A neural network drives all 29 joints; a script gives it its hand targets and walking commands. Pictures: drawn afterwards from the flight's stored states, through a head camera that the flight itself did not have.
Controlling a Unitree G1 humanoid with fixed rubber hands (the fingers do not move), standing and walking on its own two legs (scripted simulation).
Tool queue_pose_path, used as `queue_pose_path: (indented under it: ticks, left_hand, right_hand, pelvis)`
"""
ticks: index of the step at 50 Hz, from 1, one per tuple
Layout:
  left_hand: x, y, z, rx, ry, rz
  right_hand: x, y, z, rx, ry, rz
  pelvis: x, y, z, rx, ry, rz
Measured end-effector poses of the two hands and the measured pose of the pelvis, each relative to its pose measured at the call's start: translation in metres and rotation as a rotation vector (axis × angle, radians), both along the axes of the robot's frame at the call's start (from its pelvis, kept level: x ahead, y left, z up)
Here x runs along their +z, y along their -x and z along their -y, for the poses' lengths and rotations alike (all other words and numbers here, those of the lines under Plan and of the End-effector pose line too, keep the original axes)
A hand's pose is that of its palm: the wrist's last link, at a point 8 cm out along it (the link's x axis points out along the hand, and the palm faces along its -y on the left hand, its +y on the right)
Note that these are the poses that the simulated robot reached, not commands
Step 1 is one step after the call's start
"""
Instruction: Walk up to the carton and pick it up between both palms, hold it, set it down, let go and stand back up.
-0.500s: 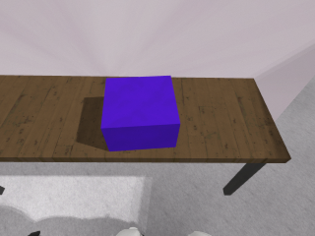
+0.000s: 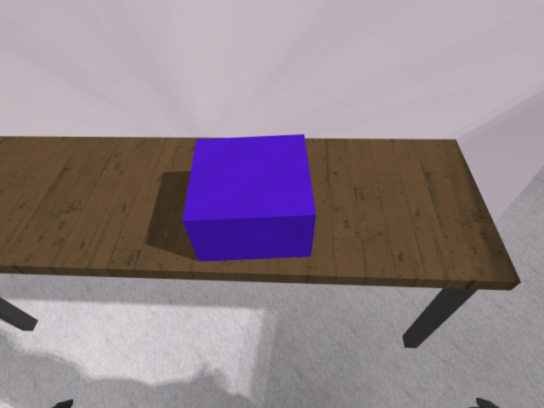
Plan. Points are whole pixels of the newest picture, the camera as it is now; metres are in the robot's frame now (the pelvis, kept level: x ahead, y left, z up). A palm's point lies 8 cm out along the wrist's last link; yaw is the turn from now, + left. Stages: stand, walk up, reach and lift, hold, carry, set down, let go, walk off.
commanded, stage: walk up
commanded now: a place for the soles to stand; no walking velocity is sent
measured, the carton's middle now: (252, 196) +0.56 +0.08 -0.10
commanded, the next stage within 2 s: none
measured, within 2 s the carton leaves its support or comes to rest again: neither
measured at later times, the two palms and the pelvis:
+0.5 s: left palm out of the picture +0.09 +0.31 -0.06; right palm out of the picture +0.11 -0.34 -0.09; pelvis +0.01 -0.02 +0.00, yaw +2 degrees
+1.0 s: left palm out of the picture +0.12 +0.31 -0.08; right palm out of the picture +0.12 -0.34 -0.08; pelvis +0.02 -0.01 +0.00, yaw +2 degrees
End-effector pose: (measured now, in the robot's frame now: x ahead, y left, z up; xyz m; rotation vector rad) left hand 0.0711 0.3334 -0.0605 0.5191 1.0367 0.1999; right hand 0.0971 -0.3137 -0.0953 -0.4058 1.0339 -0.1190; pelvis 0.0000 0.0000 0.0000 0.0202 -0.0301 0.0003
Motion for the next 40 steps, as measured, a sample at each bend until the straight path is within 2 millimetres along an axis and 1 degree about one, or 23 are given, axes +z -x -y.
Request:
queue_pose_path:
  ticks: [3, 5, 8, 12, 14, 17, 20, 22, 25, 30, 32, 37, 40]
  left_hand:
    - [-0.009, -0.003, -0.006, 0.002, 0.025, 0.009]
    - [-0.010, -0.006, -0.008, 0.001, 0.039, 0.013]
    - [-0.013, -0.011, -0.006, -0.005, 0.058, 0.008]
    - [-0.017, -0.019, 0.004, -0.013, 0.079, 0.006]
    - [-0.017, -0.023, 0.011, -0.014, 0.079, 0.017]
    - [-0.019, -0.025, 0.021, -0.010, 0.067, 0.034]
    - [-0.010, -0.024, 0.026, -0.003, 0.054, 0.045]
    - [-0.004, -0.022, 0.025, 0.001, 0.043, 0.041]
    - [-0.003, -0.022, 0.024, 0.001, 0.038, 0.040]
    - [-0.011, -0.025, 0.016, 0.001, 0.057, 0.035]
    - [-0.014, -0.025, 0.016, 0.007, 0.070, 0.025]
    - [-0.021, -0.027, 0.023, 0.017, 0.092, 0.016]
    - [-0.020, -0.032, 0.025, 0.015, 0.090, 0.022]
  right_hand:
    - [0.003, 0.000, -0.008, 0.007, 0.017, 0.000]
    - [0.009, 0.000, -0.010, 0.009, 0.029, 0.004]
    - [0.021, -0.002, -0.004, 0.009, 0.062, 0.006]
    - [0.030, -0.003, 0.008, 0.008, 0.094, 0.009]
    - [0.029, -0.006, 0.015, 0.009, 0.095, 0.014]
    - [0.019, -0.011, 0.025, 0.011, 0.084, 0.027]
    - [0.015, -0.013, 0.024, 0.008, 0.055, 0.026]
    - [0.013, -0.014, 0.024, 0.012, 0.044, 0.021]
    - [0.010, -0.011, 0.023, 0.009, 0.039, 0.009]
    - [0.009, -0.005, 0.019, 0.000, 0.058, -0.011]
    - [0.012, -0.005, 0.016, -0.005, 0.064, -0.016]
    - [0.019, -0.016, 0.023, 0.010, 0.083, -0.010]
    - [0.020, -0.021, 0.024, 0.011, 0.081, -0.003]
  pelvis:
    - [-0.002, 0.001, -0.008, 0.007, 0.007, -0.001]
    - [0.000, 0.000, -0.012, 0.008, 0.015, -0.001]
    - [0.004, -0.002, -0.012, 0.007, 0.031, -0.010]
    - [0.006, -0.004, -0.004, 0.010, 0.033, -0.021]
    - [0.005, -0.006, 0.003, 0.013, 0.025, -0.017]
    - [-0.002, -0.008, 0.013, 0.015, 0.013, -0.001]
    - [0.001, -0.008, 0.018, 0.021, 0.003, 0.008]
    - [0.003, -0.007, 0.019, 0.027, -0.004, 0.003]
    - [0.003, -0.008, 0.019, 0.028, -0.003, 0.001]
    - [0.000, -0.009, 0.010, 0.026, 0.012, 0.002]
    - [0.002, -0.010, 0.009, 0.027, 0.014, 0.001]
    - [0.002, -0.015, 0.014, 0.036, 0.011, -0.009]
    - [0.003, -0.018, 0.015, 0.035, 0.010, -0.007]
